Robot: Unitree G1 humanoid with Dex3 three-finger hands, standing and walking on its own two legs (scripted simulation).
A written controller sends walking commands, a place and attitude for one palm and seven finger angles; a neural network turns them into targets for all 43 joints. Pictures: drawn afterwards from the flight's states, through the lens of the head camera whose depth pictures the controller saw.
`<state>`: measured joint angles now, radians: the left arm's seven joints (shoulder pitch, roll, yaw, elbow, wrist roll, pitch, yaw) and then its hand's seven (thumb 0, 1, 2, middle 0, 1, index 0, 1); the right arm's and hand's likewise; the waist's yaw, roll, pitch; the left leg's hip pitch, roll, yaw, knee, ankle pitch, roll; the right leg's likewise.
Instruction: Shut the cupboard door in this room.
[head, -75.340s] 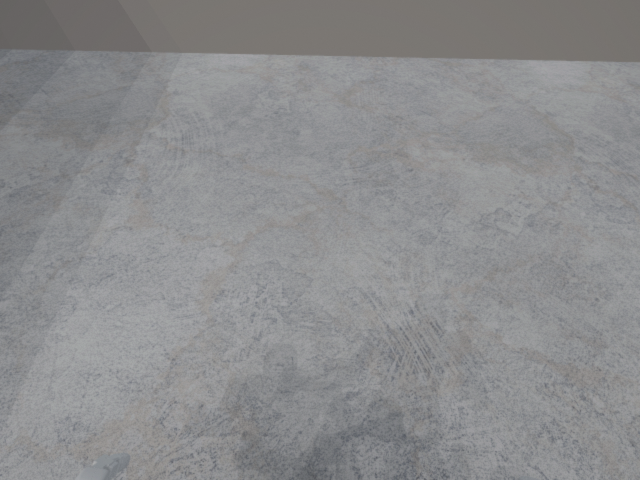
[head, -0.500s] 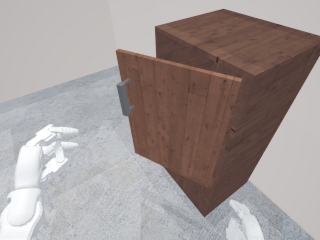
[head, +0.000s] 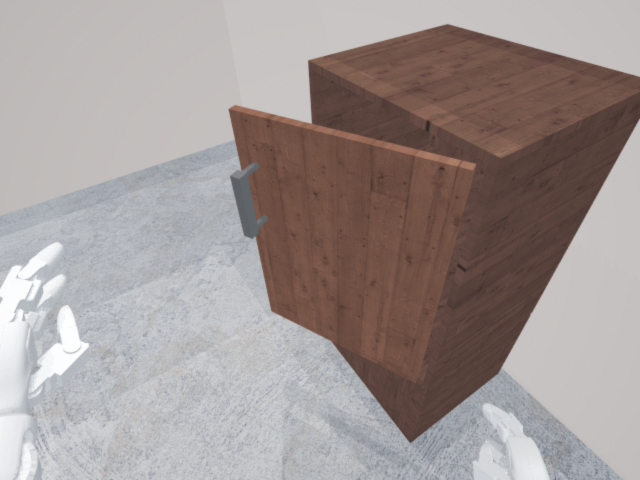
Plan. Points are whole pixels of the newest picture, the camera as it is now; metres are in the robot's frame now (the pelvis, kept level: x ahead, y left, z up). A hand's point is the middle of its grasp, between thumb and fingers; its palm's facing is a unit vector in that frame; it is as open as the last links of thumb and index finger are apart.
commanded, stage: draw the hand back to the body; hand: left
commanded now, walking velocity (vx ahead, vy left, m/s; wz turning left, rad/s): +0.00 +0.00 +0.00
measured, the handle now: (252, 200) +0.60 +0.21 +0.02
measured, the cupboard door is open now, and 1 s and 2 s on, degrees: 26 26 26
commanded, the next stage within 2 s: step back with the hand held close in 0.08 s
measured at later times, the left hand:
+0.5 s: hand (77, 341) +0.20 +0.27 +0.15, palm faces +0.35 -0.79 -0.50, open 7.5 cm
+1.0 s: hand out of the picture +0.06 +0.30 +0.16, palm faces +0.50 -0.74 -0.45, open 7.5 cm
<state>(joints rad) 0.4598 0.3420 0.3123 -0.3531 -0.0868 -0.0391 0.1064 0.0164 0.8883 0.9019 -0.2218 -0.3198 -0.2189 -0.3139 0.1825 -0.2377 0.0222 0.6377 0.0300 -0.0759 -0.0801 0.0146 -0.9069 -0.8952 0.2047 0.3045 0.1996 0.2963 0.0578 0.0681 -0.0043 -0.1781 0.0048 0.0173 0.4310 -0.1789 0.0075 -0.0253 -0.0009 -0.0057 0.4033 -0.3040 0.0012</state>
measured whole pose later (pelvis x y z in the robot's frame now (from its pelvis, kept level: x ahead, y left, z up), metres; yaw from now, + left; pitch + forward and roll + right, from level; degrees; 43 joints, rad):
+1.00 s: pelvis -0.11 +0.02 -0.02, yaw +6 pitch -2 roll -3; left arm 0.53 0.43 0.44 -0.50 -0.05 -0.22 0.14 0.02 0.88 0.90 -0.21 -0.30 -0.21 -0.30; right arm 0.23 -0.22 0.01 0.59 0.01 -0.03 -0.08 0.01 -0.90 -0.89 0.21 0.30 0.20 0.30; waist -0.01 0.03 0.02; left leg -0.51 0.02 0.01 0.63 -0.23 0.04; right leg -0.32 0.03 -0.01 0.60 -0.25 0.01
